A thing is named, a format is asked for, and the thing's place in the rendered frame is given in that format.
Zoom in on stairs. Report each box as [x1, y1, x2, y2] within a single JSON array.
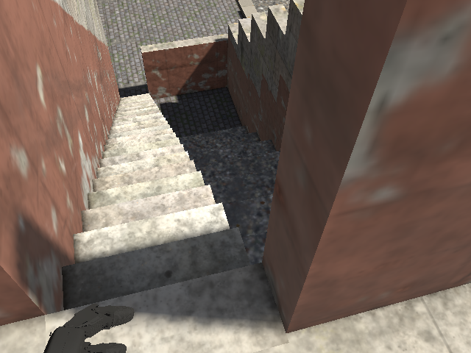
[[62, 93, 250, 310]]

